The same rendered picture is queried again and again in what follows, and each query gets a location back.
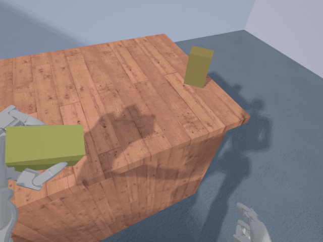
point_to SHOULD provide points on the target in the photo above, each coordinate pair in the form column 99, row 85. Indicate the robot left forearm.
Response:
column 8, row 214

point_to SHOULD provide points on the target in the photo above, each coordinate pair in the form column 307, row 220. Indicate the table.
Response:
column 149, row 138

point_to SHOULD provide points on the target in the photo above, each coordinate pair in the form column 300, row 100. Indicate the left robot hand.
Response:
column 29, row 178

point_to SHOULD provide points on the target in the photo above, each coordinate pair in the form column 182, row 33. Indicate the right robot hand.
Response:
column 256, row 232

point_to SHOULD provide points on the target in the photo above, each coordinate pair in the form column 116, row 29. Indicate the sponge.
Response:
column 41, row 147

